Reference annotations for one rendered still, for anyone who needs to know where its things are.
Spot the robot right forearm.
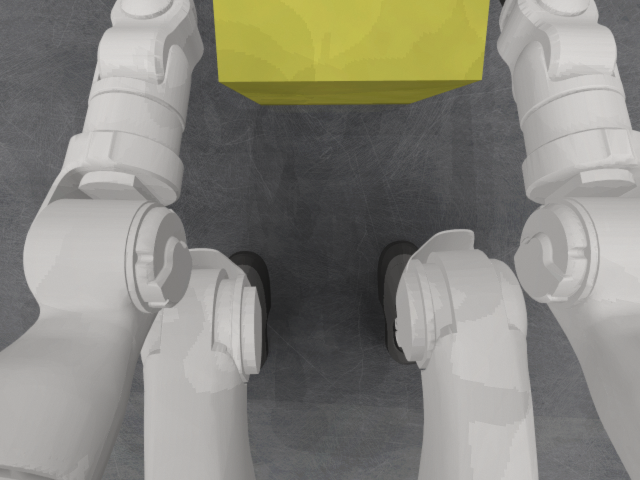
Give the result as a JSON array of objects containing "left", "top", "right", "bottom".
[{"left": 497, "top": 0, "right": 640, "bottom": 205}]

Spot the robot right upper arm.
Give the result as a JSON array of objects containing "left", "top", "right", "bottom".
[{"left": 514, "top": 197, "right": 640, "bottom": 480}]

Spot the carton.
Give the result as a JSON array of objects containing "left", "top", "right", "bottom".
[{"left": 213, "top": 0, "right": 490, "bottom": 105}]

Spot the robot left thigh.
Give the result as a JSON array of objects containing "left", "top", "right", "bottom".
[{"left": 143, "top": 268, "right": 262, "bottom": 480}]

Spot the robot left upper arm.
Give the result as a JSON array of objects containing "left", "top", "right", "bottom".
[{"left": 0, "top": 199, "right": 192, "bottom": 480}]

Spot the robot right foot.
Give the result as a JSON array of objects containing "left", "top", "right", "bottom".
[{"left": 378, "top": 241, "right": 418, "bottom": 365}]

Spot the robot left forearm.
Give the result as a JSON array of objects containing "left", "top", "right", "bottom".
[{"left": 23, "top": 0, "right": 204, "bottom": 292}]

